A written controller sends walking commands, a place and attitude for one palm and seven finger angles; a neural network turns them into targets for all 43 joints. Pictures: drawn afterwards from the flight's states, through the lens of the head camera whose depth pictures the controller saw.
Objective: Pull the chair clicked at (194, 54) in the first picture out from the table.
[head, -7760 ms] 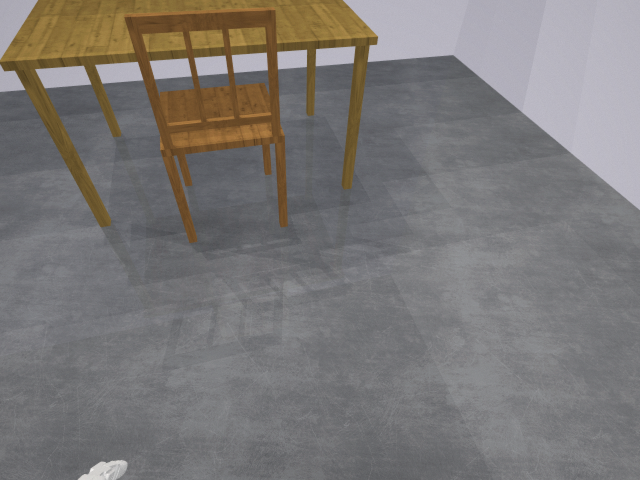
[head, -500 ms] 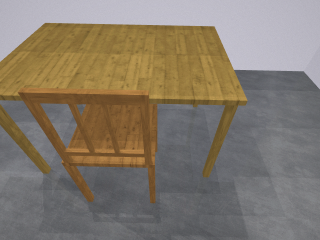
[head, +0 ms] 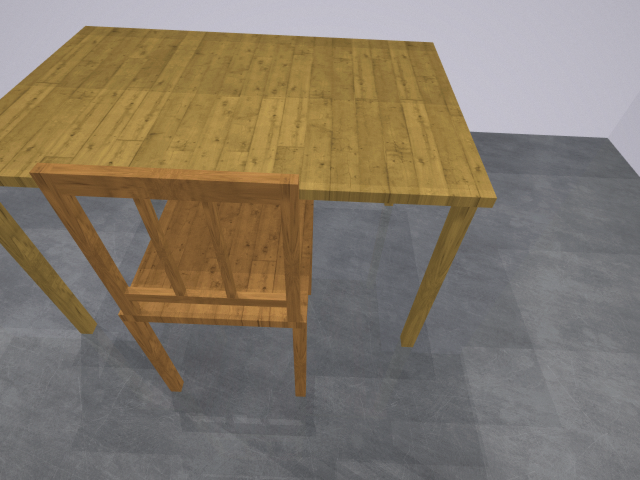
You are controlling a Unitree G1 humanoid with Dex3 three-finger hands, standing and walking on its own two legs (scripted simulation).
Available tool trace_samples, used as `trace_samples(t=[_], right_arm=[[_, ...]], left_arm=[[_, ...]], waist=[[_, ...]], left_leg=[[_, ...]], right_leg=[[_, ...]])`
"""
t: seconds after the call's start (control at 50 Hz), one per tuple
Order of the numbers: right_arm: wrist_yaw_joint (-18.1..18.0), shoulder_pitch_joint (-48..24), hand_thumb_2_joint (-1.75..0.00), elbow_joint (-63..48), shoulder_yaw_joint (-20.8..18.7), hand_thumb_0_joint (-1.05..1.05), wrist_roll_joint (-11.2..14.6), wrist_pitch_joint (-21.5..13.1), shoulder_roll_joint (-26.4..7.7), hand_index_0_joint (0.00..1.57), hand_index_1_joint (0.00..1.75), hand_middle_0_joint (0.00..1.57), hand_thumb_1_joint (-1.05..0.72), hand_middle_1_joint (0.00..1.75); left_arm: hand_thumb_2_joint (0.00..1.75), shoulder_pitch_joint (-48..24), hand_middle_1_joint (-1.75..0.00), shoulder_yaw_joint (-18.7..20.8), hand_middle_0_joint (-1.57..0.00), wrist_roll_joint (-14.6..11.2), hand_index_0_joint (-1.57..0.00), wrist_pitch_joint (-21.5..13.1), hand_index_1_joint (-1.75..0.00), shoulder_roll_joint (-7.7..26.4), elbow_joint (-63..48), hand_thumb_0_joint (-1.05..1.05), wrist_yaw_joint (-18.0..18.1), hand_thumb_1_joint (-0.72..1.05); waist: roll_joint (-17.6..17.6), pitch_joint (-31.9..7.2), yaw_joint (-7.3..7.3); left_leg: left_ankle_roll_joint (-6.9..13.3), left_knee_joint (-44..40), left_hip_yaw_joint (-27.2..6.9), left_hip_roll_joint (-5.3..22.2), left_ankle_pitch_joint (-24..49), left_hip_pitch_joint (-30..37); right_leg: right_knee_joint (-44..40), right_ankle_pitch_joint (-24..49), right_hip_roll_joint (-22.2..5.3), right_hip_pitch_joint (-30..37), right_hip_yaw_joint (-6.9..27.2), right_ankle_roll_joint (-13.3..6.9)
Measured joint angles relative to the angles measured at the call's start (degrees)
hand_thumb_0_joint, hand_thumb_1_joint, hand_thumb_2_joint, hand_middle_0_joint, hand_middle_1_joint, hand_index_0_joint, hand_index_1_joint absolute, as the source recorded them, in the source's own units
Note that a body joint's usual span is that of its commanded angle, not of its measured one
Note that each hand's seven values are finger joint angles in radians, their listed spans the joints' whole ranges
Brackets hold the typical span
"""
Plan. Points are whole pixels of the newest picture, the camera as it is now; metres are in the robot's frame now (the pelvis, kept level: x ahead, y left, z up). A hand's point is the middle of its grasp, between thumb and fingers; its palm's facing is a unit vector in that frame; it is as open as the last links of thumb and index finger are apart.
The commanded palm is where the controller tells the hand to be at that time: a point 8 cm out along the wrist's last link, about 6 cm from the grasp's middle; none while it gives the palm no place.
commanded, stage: look again from close up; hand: left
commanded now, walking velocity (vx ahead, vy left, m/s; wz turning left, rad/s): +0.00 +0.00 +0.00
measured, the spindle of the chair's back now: (163, 250) +0.50 +0.32 -0.08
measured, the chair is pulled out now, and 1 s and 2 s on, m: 0.00 0.00 0.00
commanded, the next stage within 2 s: shuffle to correct the standing spot in 0.02 s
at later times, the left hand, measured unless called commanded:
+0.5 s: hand out of the picture -0.02 +0.17 -0.20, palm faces +0.09 -0.99 -0.14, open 7.4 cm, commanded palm none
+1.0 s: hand out of the picture +0.15 +0.16 -0.17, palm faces +0.05 -0.97 -0.24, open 7.4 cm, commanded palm none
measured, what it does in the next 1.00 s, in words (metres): steps on the spot: right foot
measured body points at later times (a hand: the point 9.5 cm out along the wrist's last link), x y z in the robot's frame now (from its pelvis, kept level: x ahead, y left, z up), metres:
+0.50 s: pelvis +0.05 +0.01 -0.01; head +0.05 +0.04 +0.43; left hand -0.02 +0.22 -0.18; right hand +0.01 -0.20 -0.16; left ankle -0.02 +0.09 -0.74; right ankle -0.01 -0.12 -0.74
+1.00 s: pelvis +0.07 -0.02 -0.01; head +0.10 -0.04 +0.44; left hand +0.14 +0.21 -0.15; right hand +0.09 -0.24 -0.18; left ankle +0.01 +0.10 -0.71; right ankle +0.12 -0.11 -0.74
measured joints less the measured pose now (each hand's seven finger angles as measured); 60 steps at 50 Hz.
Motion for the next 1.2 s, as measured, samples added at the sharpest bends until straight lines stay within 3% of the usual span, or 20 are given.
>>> trace_samples(t=[0.2,0.4,0.48,0.56,0.62,0.74,0.82,0.86,0.94,0.98,1.04,1.12,1.2], right_arm=[[0.0,0.4,-0.9,0.33,0.0,0.0,-0.06,0.0,0.25,0.2,0.3,0.2,-0.92,0.3],[0.78,4.37,-0.9,-0.19,-0.64,0.0,-0.73,1.18,0.69,0.2,0.3,0.2,-0.91,0.3],[0.79,5.03,-0.9,-0.24,-0.74,0.0,-0.63,0.45,1.39,0.2,0.3,0.2,-0.91,0.3],[-0.81,5.25,-0.9,-0.85,-0.12,0.0,-0.61,-1.8,1.88,0.2,0.3,0.2,-0.91,0.3],[-1.52,5.54,-0.9,-0.92,0.28,0.0,-0.58,-1.54,2.56,0.2,0.3,0.2,-0.91,0.3],[-1.49,5.0,-0.9,-0.71,-0.3,0.0,-0.38,0.13,3.79,0.2,0.3,0.2,-0.91,0.3],[-1.36,3.83,-0.9,-1.63,-1.43,0.0,-0.69,0.78,3.47,0.2,0.3,0.21,-0.91,0.3],[-1.04,3.74,-0.9,-2.23,-1.99,0.0,-0.51,0.93,2.9,0.2,0.3,0.21,-0.91,0.3],[-0.86,1.14,-0.9,-3.02,-3.2,0.0,0.46,1.91,0.85,0.2,0.3,0.2,-0.91,0.3],[-0.8,-0.43,-0.9,-3.49,-3.47,0.0,0.5,2.32,0.29,0.2,0.3,0.2,-0.91,0.3],[-0.5,-2.15,-0.9,-4.28,-3.39,0.0,0.24,2.24,-0.08,0.2,0.3,0.2,-0.91,0.3],[-0.29,-2.4,-0.9,-4.68,-2.94,0.0,-0.12,1.42,-0.29,0.2,0.3,0.2,-0.92,0.3],[-0.2,-0.62,-0.9,-3.81,-2.17,0.0,-0.63,1.23,0.42,0.2,0.3,0.2,-0.93,0.3]], left_arm=[[0.9,0.5,-0.3,0.18,-0.2,0.19,-0.2,-0.02,-0.3,-0.32,0.28,0.0,-0.04,0.9],[0.9,4.32,-0.3,1.79,-0.2,0.56,-0.2,-0.24,-0.3,-0.37,-0.54,0.0,-0.66,0.9],[0.9,6.25,-0.3,2.69,-0.2,0.63,-0.2,-0.47,-0.3,0.19,-0.19,0.0,-0.5,0.9],[0.9,5.12,-0.3,2.18,-0.2,0.3,-0.2,1.13,-0.3,0.07,1.26,0.0,0.16,0.9],[0.9,1.83,-0.3,2.13,-0.2,0.1,-0.2,1.62,-0.3,0.0,0.41,0.01,0.57,0.9],[0.9,-5.04,-0.3,3.01,-0.2,0.15,-0.2,1.86,-0.3,1.27,-4.11,0.01,0.85,0.92],[0.9,-7.59,-0.3,3.53,-0.2,0.28,-0.19,1.79,-0.3,1.82,-6.26,0.01,0.65,0.92],[0.9,-7.71,-0.3,3.49,-0.2,0.41,-0.19,0.89,-0.3,2.0,-7.23,0.01,0.47,0.91],[0.9,-7.81,-0.3,2.69,-0.2,0.6,-0.2,-0.65,-0.3,1.34,-7.18,0.0,0.58,0.91],[0.9,-7.68,-0.3,2.35,-0.2,0.79,-0.2,-0.31,-0.3,1.12,-7.02,0.0,0.55,0.91],[0.9,-7.09,-0.3,2.29,-0.2,0.78,-0.2,0.31,-0.3,0.83,-6.79,0.0,0.51,0.91],[0.9,-5.59,-0.3,2.55,-0.2,0.31,-0.2,1.03,-0.3,1.53,-6.36,0.0,0.17,0.93],[0.9,-3.63,-0.3,2.7,-0.2,0.06,-0.2,1.81,-0.3,2.4,-5.05,0.0,-0.25,0.94]], waist=[[-0.03,-0.41,0.03],[0.7,-1.85,0.4],[-1.32,-1.88,0.77],[-1.67,-0.98,-0.15],[-0.44,0.56,-1.17],[0.71,2.94,-1.32],[1.35,3.99,-1.5],[1.53,3.76,-1.34],[2.78,3.47,-1.69],[2.21,3.14,-1.66],[0.92,2.13,-1.17],[-0.04,0.57,-0.63],[-1.67,-0.83,0.34]], left_leg=[[-0.18,0.19,-0.13,0.18,-0.1,0.0],[-0.13,8.94,-1.07,1.06,-6.53,-3.02],[0.73,9.24,0.4,0.44,-8.49,-2.1],[1.74,5.95,1.35,-0.34,-7.85,0.72],[2.07,2.16,0.42,-0.5,-5.22,3.05],[1.19,-2.11,-0.93,-0.78,-4.26,5.24],[0.27,-0.35,-0.79,-0.49,-5.58,5.17],[-0.37,3.09,-0.72,-0.4,-7.54,4.12],[-1.26,19.43,-2.54,0.34,-15.77,-3.27],[-1.5,22.85,-2.58,0.96,-16.89,-5.76],[-1.93,19.8,-2.09,2.25,-13.64,-6.97],[-2.37,7.64,-1.71,3.34,-3.55,-3.85],[-3.28,4.38,-1.24,3.11,-1.29,-1.87]], right_leg=[[0.18,-0.14,0.16,0.04,-0.14,-0.24],[5.37,-5.29,0.75,-0.98,-1.19,-0.65],[6.93,-7.5,-0.31,-0.67,-0.85,-0.12],[19.6,-14.75,-0.39,-5.73,0.33,-1.24],[23.01,-15.36,-0.27,-9.09,-0.01,-1.16],[19.52,-6.18,-0.61,-13.55,0.09,-0.91],[14.48,-3.06,0.1,-12.5,-0.34,-1.55],[8.13,3.59,0.26,-9.6,-0.53,-1.85],[8.93,-0.3,1.11,-8.99,-1.63,-3.1],[8.03,0.01,1.16,-8.28,-1.97,-3.62],[6.52,1.25,1.49,-7.83,-2.08,-3.93],[6.73,1.51,2.5,-7.93,-2.49,-3.87],[3.47,3.12,2.43,-5.92,-2.02,-3.3]])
